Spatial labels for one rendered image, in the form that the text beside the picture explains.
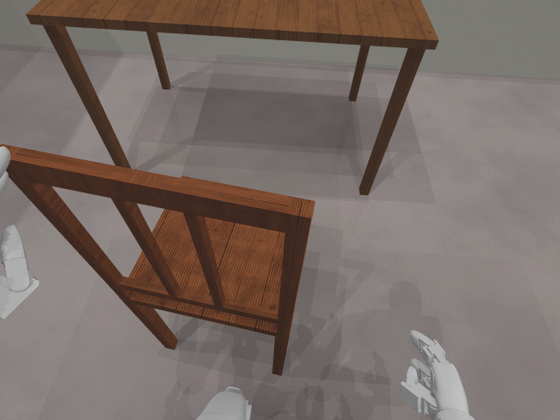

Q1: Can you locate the robot right hand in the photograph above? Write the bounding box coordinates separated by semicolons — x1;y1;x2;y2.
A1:
401;330;469;420

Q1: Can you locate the robot left thigh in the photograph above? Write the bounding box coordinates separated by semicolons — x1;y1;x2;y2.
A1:
196;392;252;420

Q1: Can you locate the chair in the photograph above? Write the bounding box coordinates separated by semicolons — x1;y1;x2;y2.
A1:
0;144;315;375

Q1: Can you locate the robot left hand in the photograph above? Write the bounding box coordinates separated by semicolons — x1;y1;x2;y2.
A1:
0;146;39;319

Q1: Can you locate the left robot shin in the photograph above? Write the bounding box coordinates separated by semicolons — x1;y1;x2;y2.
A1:
224;387;242;395

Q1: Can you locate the table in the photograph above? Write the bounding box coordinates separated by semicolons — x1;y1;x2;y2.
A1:
25;0;439;195

